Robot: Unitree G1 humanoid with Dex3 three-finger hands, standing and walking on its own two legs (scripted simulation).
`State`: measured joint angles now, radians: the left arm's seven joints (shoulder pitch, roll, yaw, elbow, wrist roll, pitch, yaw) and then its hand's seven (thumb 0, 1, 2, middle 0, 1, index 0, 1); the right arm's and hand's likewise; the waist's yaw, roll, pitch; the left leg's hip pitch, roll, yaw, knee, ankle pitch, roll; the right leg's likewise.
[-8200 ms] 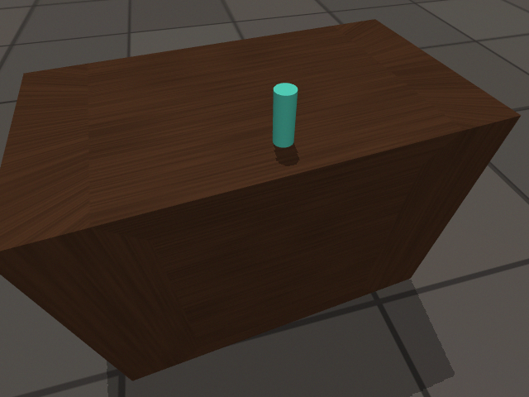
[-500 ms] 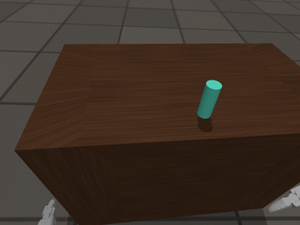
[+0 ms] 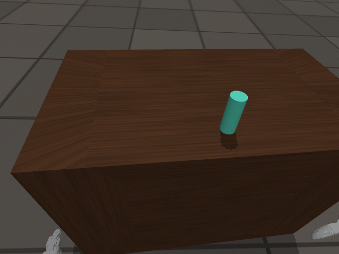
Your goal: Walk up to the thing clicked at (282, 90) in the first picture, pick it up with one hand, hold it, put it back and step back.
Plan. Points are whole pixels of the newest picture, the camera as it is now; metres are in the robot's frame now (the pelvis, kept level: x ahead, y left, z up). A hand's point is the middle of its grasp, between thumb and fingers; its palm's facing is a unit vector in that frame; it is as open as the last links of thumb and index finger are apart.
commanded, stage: go down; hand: right
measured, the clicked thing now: (232, 113) +0.47 -0.20 +0.08
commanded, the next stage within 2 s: none
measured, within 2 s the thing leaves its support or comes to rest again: neither
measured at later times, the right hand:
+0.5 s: hand (337, 144) +0.27 -0.31 +0.18, palm faces +0.34 +0.88 -0.34, open 17.5 cm
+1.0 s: hand out of the picture +0.31 -0.35 +0.18, palm faces +0.22 +0.96 -0.16, open 17.6 cm
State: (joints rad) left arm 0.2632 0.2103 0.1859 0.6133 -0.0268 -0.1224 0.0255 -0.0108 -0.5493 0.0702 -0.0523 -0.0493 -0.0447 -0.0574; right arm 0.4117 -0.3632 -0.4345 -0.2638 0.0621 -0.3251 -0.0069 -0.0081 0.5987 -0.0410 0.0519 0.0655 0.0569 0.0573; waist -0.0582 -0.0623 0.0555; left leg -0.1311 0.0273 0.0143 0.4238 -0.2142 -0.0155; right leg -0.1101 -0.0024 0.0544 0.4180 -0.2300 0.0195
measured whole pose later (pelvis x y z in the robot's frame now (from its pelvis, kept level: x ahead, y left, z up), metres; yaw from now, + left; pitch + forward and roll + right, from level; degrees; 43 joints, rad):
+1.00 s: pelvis +0.00 -0.01 +0.00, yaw +0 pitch -1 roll +1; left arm 0.21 0.24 0.03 0.71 -0.02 -0.21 0.17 -0.01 -0.54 0.06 -0.05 -0.05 -0.04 -0.05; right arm -0.28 -0.63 -0.58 0.50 0.23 -0.06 0.46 -0.01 0.56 -0.03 0.05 0.05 0.05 0.04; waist -0.01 -0.01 -0.03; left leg -0.22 0.02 0.01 0.45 -0.22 -0.02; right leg -0.22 -0.01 0.05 0.49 -0.26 0.01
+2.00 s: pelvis +0.01 -0.01 -0.01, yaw +1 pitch +6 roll +1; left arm 0.23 0.27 -0.06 0.66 -0.01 -0.24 0.22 -0.01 -0.55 0.07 -0.05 -0.05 -0.05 -0.06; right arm -0.62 -0.87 -0.62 0.95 0.23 0.05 0.65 -0.01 0.60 -0.04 0.04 0.05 0.05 0.04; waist 0.04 -0.01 -0.06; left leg -0.38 0.00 0.01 0.51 -0.24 -0.02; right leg -0.39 -0.02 0.05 0.58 -0.30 0.01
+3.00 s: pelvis +0.01 -0.01 -0.02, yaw +1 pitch +8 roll +2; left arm 0.25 0.27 -0.07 0.61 -0.01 -0.24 0.22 -0.01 -0.53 0.06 -0.05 -0.05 -0.05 -0.05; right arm -0.69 -0.92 -0.61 1.03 0.21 0.03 0.66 -0.01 0.56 -0.04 0.05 0.05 0.05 0.04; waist 0.06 -0.01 -0.08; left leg -0.44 0.00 0.01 0.55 -0.25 -0.03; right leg -0.45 -0.02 0.05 0.64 -0.33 0.01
